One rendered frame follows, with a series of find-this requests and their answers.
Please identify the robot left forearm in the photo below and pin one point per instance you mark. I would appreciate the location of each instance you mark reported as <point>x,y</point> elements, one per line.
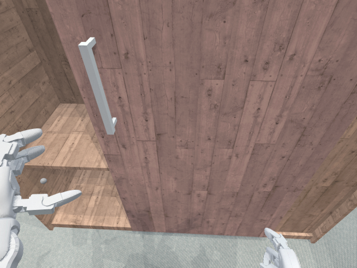
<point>11,247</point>

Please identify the wardrobe door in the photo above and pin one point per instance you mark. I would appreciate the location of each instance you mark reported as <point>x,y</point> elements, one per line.
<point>225,108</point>
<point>332,184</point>

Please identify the robot left hand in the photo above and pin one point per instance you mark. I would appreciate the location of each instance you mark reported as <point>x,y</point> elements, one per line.
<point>11,164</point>

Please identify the robot right hand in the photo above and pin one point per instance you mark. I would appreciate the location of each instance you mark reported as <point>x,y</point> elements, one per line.
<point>284,258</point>

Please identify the handle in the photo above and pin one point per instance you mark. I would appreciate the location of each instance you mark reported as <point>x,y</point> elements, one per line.
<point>96,84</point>

